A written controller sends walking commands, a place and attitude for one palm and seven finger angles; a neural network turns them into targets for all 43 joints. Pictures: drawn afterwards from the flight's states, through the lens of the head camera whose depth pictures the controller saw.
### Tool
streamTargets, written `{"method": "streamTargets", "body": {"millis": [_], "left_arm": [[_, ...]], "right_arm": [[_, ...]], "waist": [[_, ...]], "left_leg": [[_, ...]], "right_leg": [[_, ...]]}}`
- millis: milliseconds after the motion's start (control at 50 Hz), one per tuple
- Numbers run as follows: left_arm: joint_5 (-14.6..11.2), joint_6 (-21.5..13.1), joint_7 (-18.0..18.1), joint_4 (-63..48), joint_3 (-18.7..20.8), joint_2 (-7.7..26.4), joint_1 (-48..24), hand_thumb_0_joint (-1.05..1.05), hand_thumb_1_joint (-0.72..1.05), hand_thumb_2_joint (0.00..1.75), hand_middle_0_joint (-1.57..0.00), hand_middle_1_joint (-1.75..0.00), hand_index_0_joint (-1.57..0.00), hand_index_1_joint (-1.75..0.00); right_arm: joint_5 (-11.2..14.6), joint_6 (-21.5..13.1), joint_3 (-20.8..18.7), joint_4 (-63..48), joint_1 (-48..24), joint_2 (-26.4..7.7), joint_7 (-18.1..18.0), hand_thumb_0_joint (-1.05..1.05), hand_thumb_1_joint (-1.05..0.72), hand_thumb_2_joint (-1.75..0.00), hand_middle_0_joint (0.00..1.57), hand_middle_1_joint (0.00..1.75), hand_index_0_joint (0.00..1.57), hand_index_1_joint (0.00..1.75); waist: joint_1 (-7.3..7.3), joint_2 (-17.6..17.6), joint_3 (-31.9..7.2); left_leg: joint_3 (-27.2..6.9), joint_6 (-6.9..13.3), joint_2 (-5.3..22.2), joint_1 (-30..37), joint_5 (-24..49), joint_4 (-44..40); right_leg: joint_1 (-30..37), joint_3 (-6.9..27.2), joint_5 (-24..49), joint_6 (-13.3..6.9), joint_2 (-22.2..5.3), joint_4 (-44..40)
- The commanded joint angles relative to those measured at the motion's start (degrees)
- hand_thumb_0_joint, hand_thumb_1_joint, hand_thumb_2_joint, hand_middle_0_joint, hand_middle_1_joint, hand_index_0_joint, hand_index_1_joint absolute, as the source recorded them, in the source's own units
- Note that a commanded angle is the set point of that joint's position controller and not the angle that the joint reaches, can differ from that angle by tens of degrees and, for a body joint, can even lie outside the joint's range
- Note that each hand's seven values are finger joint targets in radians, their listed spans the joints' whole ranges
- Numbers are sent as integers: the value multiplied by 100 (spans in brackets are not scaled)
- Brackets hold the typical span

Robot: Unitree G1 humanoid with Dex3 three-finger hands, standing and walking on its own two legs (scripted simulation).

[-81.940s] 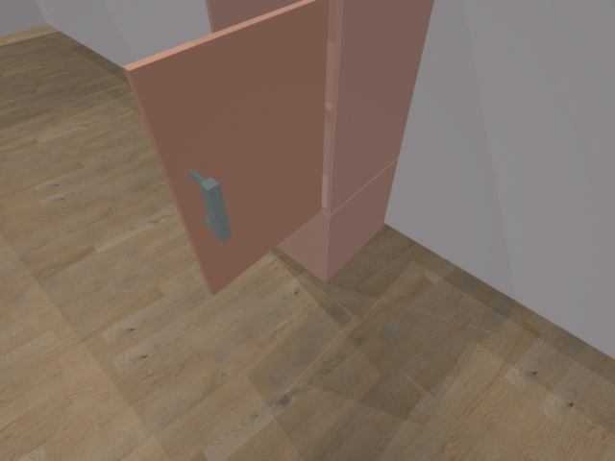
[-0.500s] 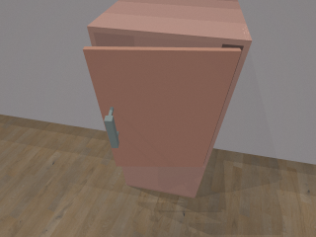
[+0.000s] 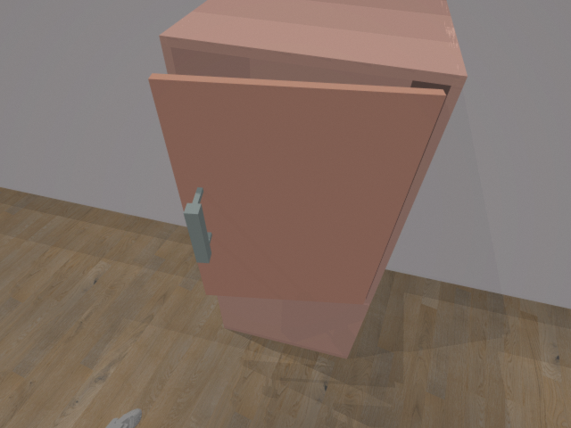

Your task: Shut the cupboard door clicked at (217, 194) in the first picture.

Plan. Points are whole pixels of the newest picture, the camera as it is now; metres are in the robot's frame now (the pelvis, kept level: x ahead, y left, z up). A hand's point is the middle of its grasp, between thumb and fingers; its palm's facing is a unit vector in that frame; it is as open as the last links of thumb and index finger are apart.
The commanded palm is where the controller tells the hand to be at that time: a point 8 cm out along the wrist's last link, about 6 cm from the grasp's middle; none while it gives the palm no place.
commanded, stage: raise the hand and make a fist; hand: left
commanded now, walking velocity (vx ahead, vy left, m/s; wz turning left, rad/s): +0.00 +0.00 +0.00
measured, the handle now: (201, 225) +0.47 +0.19 -0.03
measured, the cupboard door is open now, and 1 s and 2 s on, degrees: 11 11 11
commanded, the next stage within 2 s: bring the fist close to the handle in 1.82 s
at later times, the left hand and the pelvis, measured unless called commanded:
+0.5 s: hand (166, 402) +0.17 +0.17 -0.03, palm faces +0.12 -0.99 -0.07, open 5.3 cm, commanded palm +0.14 +0.22 -0.05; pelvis +0.00 -0.03 -0.11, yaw +3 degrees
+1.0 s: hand (186, 381) +0.20 +0.16 -0.05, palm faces -0.05 -1.00 -0.01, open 3.3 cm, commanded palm +0.17 +0.22 -0.04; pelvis +0.00 -0.02 -0.10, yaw +1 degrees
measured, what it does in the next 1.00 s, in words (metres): lowers itself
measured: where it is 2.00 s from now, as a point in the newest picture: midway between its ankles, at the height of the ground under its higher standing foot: outside the picture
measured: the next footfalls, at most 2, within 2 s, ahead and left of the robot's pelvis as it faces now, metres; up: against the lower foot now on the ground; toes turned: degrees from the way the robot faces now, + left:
none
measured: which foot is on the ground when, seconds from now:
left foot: down 0.00-1.00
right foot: down 0.00-1.00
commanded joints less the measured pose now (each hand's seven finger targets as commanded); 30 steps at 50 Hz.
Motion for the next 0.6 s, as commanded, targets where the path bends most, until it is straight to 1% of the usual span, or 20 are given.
{"method": "streamTargets", "body": {"millis": [0, 20, 40, 60, 80, 100, 120, 140, 160, 180, 240, 280, 320, 340, 400, 440, 460, 520, 540, 580], "left_arm": [[-403, -898, 139, -2409, -320, -97, -1121, 0, 90, 90, -29, -40, -29, -40], [-392, -1209, 29, -1726, -160, -58, -1055, 0, 90, 90, -31, -42, -31, -42], [-445, -1542, -181, -1062, 188, 36, -179, 0, 90, 90, -33, -44, -33, -44], [-590, -1984, -470, -818, 110, -215, 248, 0, 90, 90, -35, -46, -35, -46], [-779, -2455, -823, -742, 302, -224, 770, 0, 90, 90, -36, -48, -36, -48], [-953, -2911, -1221, -831, 391, -179, 1139, 0, 90, 90, -38, -50, -38, -50], [-1099, -3317, -1622, -955, 458, -110, 1246, 0, 90, 90, -40, -52, -40, -52], [-1169, -3626, -1986, -843, 806, 211, 1296, 0, 90, 90, -42, -54, -42, -54], [-1200, -3921, -2339, -1061, 779, 306, 1113, 0, 90, 90, -44, -56, -44, -56], [-1179, -4015, -2445, -1201, 1077, 623, 1051, 0, 90, 90, -46, -58, -46, -58], [-1202, -3912, -2325, -2681, 1297, 1068, 358, 0, 90, 90, -51, -64, -51, -64], [-1271, -3883, -2077, -3828, 1200, 1019, 83, 0, 90, 90, -55, -68, -55, -68], [-1295, -4030, -1824, -5077, 1135, 1104, -300, 0, 90, 90, -58, -72, -58, -72], [-1289, -4091, -1751, -5528, 977, 1079, -542, 0, 90, 90, -60, -74, -60, -74], [-1204, -4082, -1860, -5078, 391, 594, -411, 0, 90, 90, -66, -80, -66, -80], [-1161, -3765, -2111, -4284, 321, 536, -381, 0, 90, 90, -69, -84, -69, -84], [-1143, -3515, -2247, -3890, 359, 580, -221, 0, 90, 90, -71, -86, -71, -86], [-1190, -2512, -2603, -3249, 630, 722, 514, 0, 90, 90, -77, -92, -77, -92], [-1233, -2201, -2622, -3106, 955, 946, 713, 0, 90, 90, -79, -94, -79, -94], [-1421, -1913, -2516, -3668, 1458, 1164, 776, 0, 90, 90, -82, -98, -82, -98]], "right_arm": [[126, -1078, -245, -1581, -1001, -1235, 103, 0, -90, -90, 20, 30, 20, 30], [66, -1123, -322, -1617, -990, -1295, 140, 0, -90, -90, 20, 30, 20, 30], [69, -1119, -455, -1758, -957, -1285, 220, 0, -90, -90, 20, 30, 20, 30], [33, -1130, -473, -1947, -1006, -1186, 286, 0, -90, -90, 20, 30, 20, 30], [-13, -1159, -560, -2112, -1079, -1140, 330, 0, -90, -90, 20, 30, 20, 30], [-30, -1154, -613, -2301, -1180, -1137, 390, 0, -90, -90, 20, 30, 20, 30], [-52, -1126, -655, -2502, -1261, -1167, 449, 0, -90, -90, 20, 30, 20, 30], [-28, -1059, -726, -2628, -1248, -1212, 535, 0, -90, -90, 20, 30, 20, 30], [-24, -1029, -727, -2844, -1365, -1218, 585, 0, -90, -90, 20, 30, 20, 30], [-6, -993, -746, -3001, -1438, -1192, 581, 0, -90, -90, 20, 30, 20, 30], [-27, -879, -729, -3413, -1573, -1212, 538, 0, -90, -90, 20, 30, 20, 30], [-50, -843, -679, -3559, -1397, -1157, 517, 0, -90, -90, 20, 30, 20, 30], [-46, -841, -665, -3527, -1217, -1091, 423, 0, -90, -90, 20, 30, 20, 30], [-66, -840, -645, -3466, -1125, -1120, 369, 0, -90, -90, 20, 30, 20, 30], [-43, -851, -610, -3172, -1010, -1126, 274, 0, -90, -90, 20, 30, 20, 30], [-9, -792, -550, -3095, -978, -1149, 188, 0, -90, -90, 20, 30, 20, 30], [35, -752, -576, -3083, -935, -1176, 158, 0, -90, -90, 20, 30, 20, 30], [196, -565, -597, -3362, -1069, -1146, 95, 0, -90, -90, 20, 30, 20, 30], [228, -487, -584, -3438, -1180, -1131, 87, 0, -90, -90, 20, 30, 20, 30], [221, -352, -566, -3605, -1209, -998, 87, 0, -90, -90, 20, 30, 20, 30]], "waist": [[-343, 664, 482], [-399, -221, 923], [-181, -735, 867], [-41, -1558, 637], [181, -1997, 259], [296, -2140, -3], [364, -2064, -308], [417, -1464, -501], [374, -919, -650], [473, -454, -854], [576, 1109, -1622], [451, 1562, -2107], [253, 1733, -2607], [71, 1474, -2698], [-282, 929, -2256], [-454, 307, -1852], [-444, 28, -1770], [-98, -646, -2075], [136, -560, -2304], [368, -471, -2835]], "left_leg": [[-1511, -654, 659, -604, -1987, -434], [-1483, -609, 540, -1249, -2101, -13], [-1313, -611, 412, -1553, -1911, 415], [-1158, -579, 353, -1942, -1720, 914], [-941, -573, 268, -2306, -1506, 1434], [-759, -586, 207, -2651, -1311, 1868], [-663, -609, 155, -2961, -1287, 2221], [-643, -656, 112, -3116, -1147, 2508], [-601, -655, 74, -3346, -1198, 2780], [-555, -596, 55, -3602, -1231, 2970], [-695, -506, 189, -3552, -1446, 3089], [-998, -471, 321, -3164, -1517, 3014], [-1013, -390, 356, -2754, -864, 3312], [-1062, -362, 385, -2772, -629, 3487], [-1081, -297, 453, -3076, -350, 3887], [-1068, -238, 460, -3663, -629, 4124], [-1050, -267, 473, -3901, -761, 4158], [-933, -261, 421, -4133, -802, 3964], [-902, -264, 388, -4115, -593, 3943], [-884, -334, 346, -3999, -326, 3829]], "right_leg": [[-1275, -204, -711, -45, 65, 106], [-1723, -232, -1053, -24, 39, 164], [-1981, -226, -1429, -54, 39, 241], [-2238, -239, -1793, -45, 21, 512], [-2353, -133, -2091, -43, 21, 757], [-2385, 59, -2174, -58, -15, 944], [-2328, 263, -2155, -68, -75, 1164], [-2295, 434, -1764, -130, -112, 1495], [-2377, 546, -1619, -168, -154, 1805], [-2499, 665, -1603, -187, -142, 2069], [-3065, 648, -1742, -241, 30, 2721], [-3265, 506, -1430, -240, 115, 2913], [-3220, 566, -870, -209, 169, 2892], [-3298, 559, -676, -186, 229, 2955], [-3592, 529, -407, -104, 259, 2926], [-3636, 593, -564, -12, 267, 2804], [-3532, 625, -649, 37, 222, 2727], [-2784, 810, -746, 166, 79, 2392], [-2438, 911, -462, 203, 31, 2414], [-1755, 1032, 237, 341, -134, 2442]]}}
